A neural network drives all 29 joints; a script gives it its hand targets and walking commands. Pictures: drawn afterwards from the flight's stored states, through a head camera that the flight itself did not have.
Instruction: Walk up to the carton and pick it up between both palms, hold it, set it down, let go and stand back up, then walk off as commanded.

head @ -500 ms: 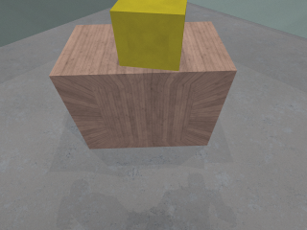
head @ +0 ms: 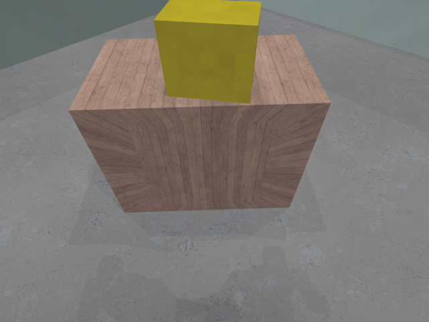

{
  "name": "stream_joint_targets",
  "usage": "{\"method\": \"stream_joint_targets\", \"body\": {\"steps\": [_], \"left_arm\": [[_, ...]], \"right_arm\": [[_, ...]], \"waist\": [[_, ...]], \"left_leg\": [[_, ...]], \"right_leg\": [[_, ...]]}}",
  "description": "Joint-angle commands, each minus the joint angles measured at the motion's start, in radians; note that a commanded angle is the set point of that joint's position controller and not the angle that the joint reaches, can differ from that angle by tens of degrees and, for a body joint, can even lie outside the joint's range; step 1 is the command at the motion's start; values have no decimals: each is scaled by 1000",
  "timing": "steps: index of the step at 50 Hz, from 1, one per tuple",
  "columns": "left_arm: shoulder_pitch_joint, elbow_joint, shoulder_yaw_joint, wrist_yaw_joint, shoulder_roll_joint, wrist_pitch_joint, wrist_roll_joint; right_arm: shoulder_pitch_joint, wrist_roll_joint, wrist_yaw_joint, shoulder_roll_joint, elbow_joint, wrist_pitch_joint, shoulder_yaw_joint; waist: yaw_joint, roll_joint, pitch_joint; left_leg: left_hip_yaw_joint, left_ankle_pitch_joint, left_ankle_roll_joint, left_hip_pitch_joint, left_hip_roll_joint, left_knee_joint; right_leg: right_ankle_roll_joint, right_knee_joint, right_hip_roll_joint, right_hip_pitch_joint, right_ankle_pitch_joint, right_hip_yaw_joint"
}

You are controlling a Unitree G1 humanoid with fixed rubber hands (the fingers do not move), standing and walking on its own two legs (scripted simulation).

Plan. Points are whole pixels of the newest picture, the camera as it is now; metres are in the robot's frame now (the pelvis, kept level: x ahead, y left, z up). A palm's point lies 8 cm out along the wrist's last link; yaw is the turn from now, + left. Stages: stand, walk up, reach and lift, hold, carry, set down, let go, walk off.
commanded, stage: stand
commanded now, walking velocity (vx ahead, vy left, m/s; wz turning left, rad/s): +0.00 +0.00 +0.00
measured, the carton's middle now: (211, 52) +0.92 +0.03 +0.05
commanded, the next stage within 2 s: none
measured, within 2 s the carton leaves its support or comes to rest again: neither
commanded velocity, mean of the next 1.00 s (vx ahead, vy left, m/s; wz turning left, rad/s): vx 0.00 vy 0.00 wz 0.00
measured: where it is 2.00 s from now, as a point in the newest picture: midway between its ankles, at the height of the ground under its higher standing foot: outside the picture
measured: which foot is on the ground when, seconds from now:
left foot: down 0.00-1.00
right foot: down 0.00-1.00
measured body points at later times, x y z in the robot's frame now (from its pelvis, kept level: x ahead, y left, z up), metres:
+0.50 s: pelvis +0.00 +0.00 +0.00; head +0.00 +0.00 +0.45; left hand +0.06 +0.31 -0.13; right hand +0.06 -0.30 -0.13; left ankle +0.00 +0.14 -0.75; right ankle -0.03 -0.16 -0.75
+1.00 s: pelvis -0.01 +0.00 +0.00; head +0.00 +0.00 +0.45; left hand +0.05 +0.30 -0.13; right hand +0.05 -0.31 -0.13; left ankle +0.00 +0.14 -0.75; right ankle -0.03 -0.16 -0.75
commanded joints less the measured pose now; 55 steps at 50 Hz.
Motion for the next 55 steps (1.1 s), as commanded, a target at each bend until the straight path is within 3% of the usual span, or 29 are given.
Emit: {"method": "stream_joint_targets", "body": {"steps": [1, 2, 3, 6, 7, 9, 10, 12, 16, 19, 21, 22, 23, 27, 31, 32, 33, 35, 36, 37, 38, 40, 42, 47, 48, 49, 51, 52, 55], "left_arm": [[12, -39, 29, 10, 176, -6, 1], [-11, -44, 38, 14, 204, -6, 10], [6, -44, 39, 6, 194, -7, 3], [-22, -50, 48, 6, 205, -5, -1], [9, -50, 40, 13, 205, -13, 1], [-4, -45, 40, 13, 192, -12, 3], [1, -52, 42, 13, 217, -15, 2], [21, -44, 33, 6, 178, -12, 0], [10, -58, 43, 10, 202, -11, 1], [-14, -59, 35, 8, 184, -17, 0], [-2, -59, 41, 9, 191, -21, 0], [9, -49, 40, 6, 176, -17, 7], [4, -50, 33, 10, 166, -11, -1], [-5, -57, 36, 12, 192, -13, -3], [-20, -57, 51, 6, 217, -12, 3], [1, -49, 43, 8, 212, -12, -3], [16, -46, 48, 8, 220, -17, 2], [17, -53, 42, 4, 196, -15, -1], [-16, -67, 39, 1, 189, -13, -4], [-11, -57, 26, -4, 162, -9, -1], [-8, -55, 40, 6, 194, -14, 3], [-15, -62, 48, 2, 218, -19, 7], [6, -45, 46, 5, 197, -17, 2], [-7, -38, 32, 4, 166, -12, -2], [-15, -48, 41, 5, 197, -12, 3], [-19, -54, 39, 6, 180, -13, 0], [-31, -59, 41, 5, 198, -10, 0], [0, -44, 44, 4, 201, -8, 10], [8, -57, 48, -1, 204, -13, -4]], "right_arm": [[36, 10, -5, -199, -38, -16, -38], [15, 6, -9, -192, -39, -12, -43], [-15, 1, -9, -195, -57, -15, -38], [38, 2, -8, -188, -37, -12, -41], [2, -7, -8, -190, -35, -12, -36], [16, -1, -12, -185, -49, -21, -43], [6, -2, -8, -210, -49, -19, -43], [17, 0, -5, -188, -42, -14, -36], [-8, -2, -4, -231, -47, -14, -48], [14, 1, 0, -191, -48, -22, -45], [17, -6, -1, -180, -37, -17, -39], [-14, -6, -8, -212, -44, -16, -49], [-7, -1, -4, -208, -50, -24, -49], [-9, -6, -2, -208, -57, -20, -48], [-34, -2, -3, -206, -50, -18, -48], [-7, 1, 2, -223, -51, -18, -50], [-19, -2, 5, -198, -51, -20, -51], [31, 2, -2, -198, -40, -11, -44], [10, -2, -5, -220, -44, -12, -51], [4, -4, -10, -207, -49, -12, -54], [-18, -3, -6, -204, -58, -15, -50], [-17, -9, -1, -237, -58, -16, -59], [7, 3, 1, -201, -44, -26, -43], [-17, -2, -1, -204, -55, -19, -40], [19, 2, -4, -200, -53, -19, -46], [-15, 0, -4, -198, -56, -16, -37], [1, 7, -1, -192, -50, -17, -46], [36, 4, -5, -182, -43, -20, -35], [6, -7, -3, -229, -57, -23, -44]], "waist": [[-16, -6, -34], [-12, -26, -6], [-5, 40, -31], [-21, 24, -9], [8, -14, -30], [-6, 38, -65], [11, 1, -59], [4, 59, -36], [9, -28, -83], [-4, 21, -66], [1, -14, -35], [5, 45, -32], [2, -12, -33], [5, 35, -37], [12, -22, -13], [1, 27, -23], [8, -19, -34], [-5, 40, -27], [3, -17, -17], [-10, 50, -30], [-4, -11, -1], [-5, 48, -48], [0, -5, -61], [6, 14, -4], [-15, 42, -9], [4, 29, -38], [-11, -30, -25], [-21, 17, -38], [9, -6, -66]], "left_leg": [[-49, 202, 50, 44, 101, -29], [-55, 192, 46, 32, 98, -33], [-26, 185, 49, 22, 95, -18], [-43, 154, 48, 10, 95, -52], [-68, 201, 55, 29, 111, -52], [-47, 238, 47, 49, 94, -40], [-50, 225, 55, 20, 98, -34], [-29, 206, 44, 21, 85, -36], [-53, 164, 62, 38, 100, -33], [-51, 188, 60, 35, 99, -36], [-63, 191, 56, 21, 108, -47], [-41, 176, 62, 16, 101, -39], [-60, 192, 61, 33, 109, -47], [-40, 167, 63, 13, 94, -46], [-56, 69, 61, -16, 102, -61], [-55, 65, 53, 16, 93, -70], [-55, 98, 51, 18, 96, -64], [-44, 127, 48, 31, 94, -46], [-46, 121, 53, 7, 87, -44], [-39, 121, 53, 43, 92, -40], [-61, 145, 54, 13, 108, -49], [-43, 138, 58, 25, 96, -32], [-63, 106, 54, 26, 101, -69], [-65, 110, 58, -2, 100, -54], [-45, 103, 52, 28, 97, -61], [-46, 118, 56, 16, 91, -64], [-42, 113, 48, 37, 101, -63], [-44, 98, 56, 35, 100, -49], [-55, 149, 69, 32, 96, -58]], "right_leg": [[-64, -44, -85, -57, 209, 8], [-61, -41, -84, -80, 220, 10], [-55, -46, -95, -50, 238, 10], [-57, -35, -89, -71, 169, 13], [-73, -20, -89, -57, 180, 11], [-74, -11, -91, -38, 224, 13], [-71, -30, -94, -26, 240, 16], [-66, -30, -91, -35, 228, 5], [-74, -30, -82, -37, 182, 7], [-70, -29, -94, -44, 227, 14], [-76, -22, -95, -57, 170, 16], [-78, -41, -97, -67, 177, 31], [-75, -35, -91, -60, 196, 8], [-75, -37, -97, -50, 174, 23], [-75, -53, -95, -58, 138, 21], [-73, -53, -89, -72, 123, 33], [-74, -46, -90, -52, 137, 10], [-71, -45, -84, -72, 142, 14], [-73, -53, -86, -81, 153, 13], [-68, -50, -88, -100, 165, 13], [-70, -54, -93, -98, 155, 9], [-73, -51, -95, -58, 178, 16], [-69, -43, -85, -48, 128, 6], [-70, -46, -91, -60, 146, 12], [-68, -57, -91, -89, 149, 23], [-70, -54, -86, -56, 144, 3], [-75, -53, -83, -89, 148, 5], [-71, -43, -83, -76, 143, 7], [-82, -33, -81, -54, 152, 4]]}}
